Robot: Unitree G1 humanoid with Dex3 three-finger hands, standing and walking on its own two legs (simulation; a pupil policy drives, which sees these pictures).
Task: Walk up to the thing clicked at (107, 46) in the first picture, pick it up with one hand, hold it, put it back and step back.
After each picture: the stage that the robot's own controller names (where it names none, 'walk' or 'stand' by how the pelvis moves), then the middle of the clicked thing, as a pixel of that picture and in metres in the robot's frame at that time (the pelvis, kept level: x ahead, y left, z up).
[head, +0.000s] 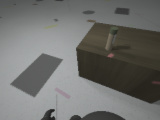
stand; (111, 39) +0.81 -0.17 +0.00
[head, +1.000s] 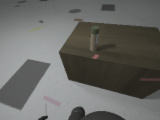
walk; (94, 39) +0.74 +0.05 +0.03
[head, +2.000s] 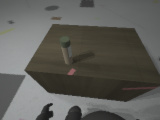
stand; (67, 52) +0.51 +0.23 +0.03
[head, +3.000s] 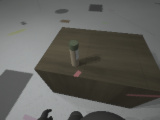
stand; (74, 54) +0.52 +0.18 +0.01
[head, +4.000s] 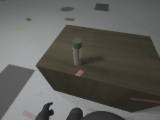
stand; (77, 53) +0.52 +0.15 +0.03
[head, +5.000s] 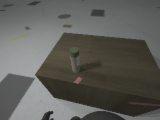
stand; (75, 61) +0.49 +0.16 +0.00
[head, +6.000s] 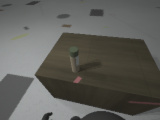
stand; (74, 60) +0.49 +0.17 +0.00
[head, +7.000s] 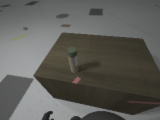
rise first; (73, 61) +0.48 +0.18 +0.00
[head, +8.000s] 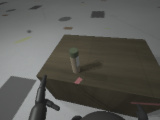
rise first; (75, 61) +0.48 +0.19 +0.00
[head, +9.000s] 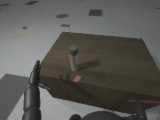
go down; (74, 59) +0.49 +0.17 +0.01
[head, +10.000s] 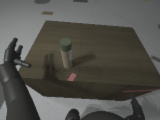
go down; (66, 55) +0.47 +0.17 +0.04
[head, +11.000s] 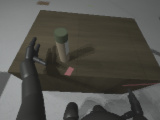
close in; (63, 47) +0.48 +0.18 +0.07
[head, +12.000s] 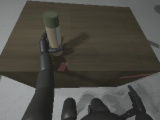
close; (54, 37) +0.53 +0.19 +0.10
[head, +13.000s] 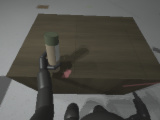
lift; (53, 54) +0.44 +0.23 +0.08
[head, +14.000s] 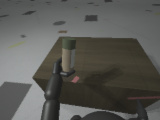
lift; (68, 60) +0.35 +0.16 +0.18
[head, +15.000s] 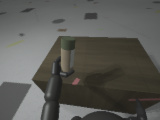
hold; (67, 60) +0.34 +0.16 +0.18
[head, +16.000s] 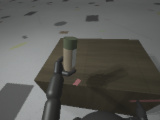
hold; (69, 59) +0.34 +0.15 +0.19
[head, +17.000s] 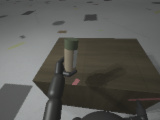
crouch; (70, 60) +0.35 +0.15 +0.18
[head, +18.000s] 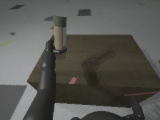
crouch; (60, 39) +0.48 +0.19 +0.22
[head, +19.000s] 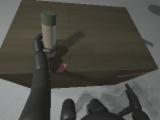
lower; (49, 37) +0.53 +0.21 +0.09
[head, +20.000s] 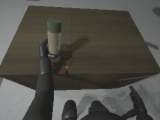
lower; (54, 42) +0.51 +0.19 +0.09
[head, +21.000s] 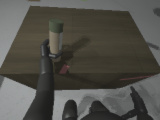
lower; (55, 42) +0.51 +0.19 +0.09
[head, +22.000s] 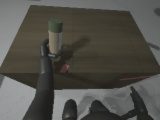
lower; (55, 42) +0.51 +0.19 +0.09
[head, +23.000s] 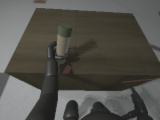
open; (62, 45) +0.49 +0.16 +0.08
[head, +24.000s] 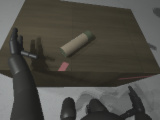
rise; (77, 43) +0.56 +0.06 +0.00
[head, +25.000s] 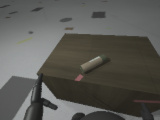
sink last; (93, 63) +0.54 +0.04 -0.05
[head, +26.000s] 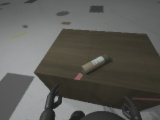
stand; (95, 63) +0.51 +0.01 -0.05
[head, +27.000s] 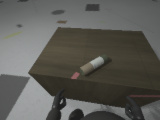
stand; (94, 64) +0.48 +0.01 -0.04
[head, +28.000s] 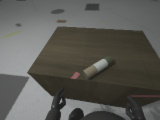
stand; (97, 67) +0.45 -0.02 -0.03
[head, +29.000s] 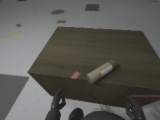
stand; (101, 71) +0.42 -0.05 -0.03
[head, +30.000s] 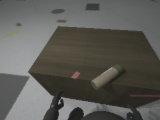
stand; (107, 76) +0.38 -0.09 -0.04
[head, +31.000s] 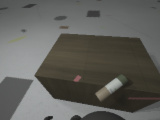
walk; (111, 87) +0.33 -0.13 -0.10
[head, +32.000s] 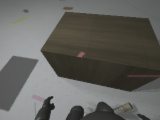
walk; (120, 109) +0.21 -0.38 -0.65
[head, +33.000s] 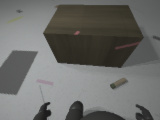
walk; (118, 83) +0.57 -0.40 -0.72
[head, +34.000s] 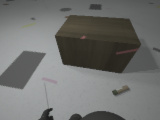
stand; (120, 90) +0.60 -0.47 -0.74
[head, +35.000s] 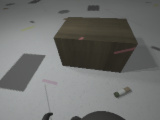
stand; (122, 91) +0.57 -0.48 -0.75
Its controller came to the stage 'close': yes
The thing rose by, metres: 0.23
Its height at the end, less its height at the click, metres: -0.75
